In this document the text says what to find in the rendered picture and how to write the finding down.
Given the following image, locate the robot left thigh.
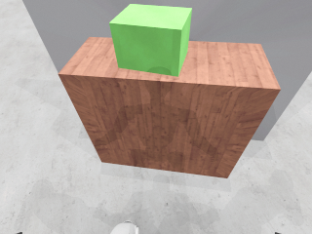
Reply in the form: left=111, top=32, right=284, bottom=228
left=110, top=222, right=139, bottom=234

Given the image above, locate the pedestal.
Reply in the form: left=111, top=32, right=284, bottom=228
left=58, top=37, right=281, bottom=178

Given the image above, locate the carton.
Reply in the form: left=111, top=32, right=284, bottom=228
left=109, top=4, right=192, bottom=77

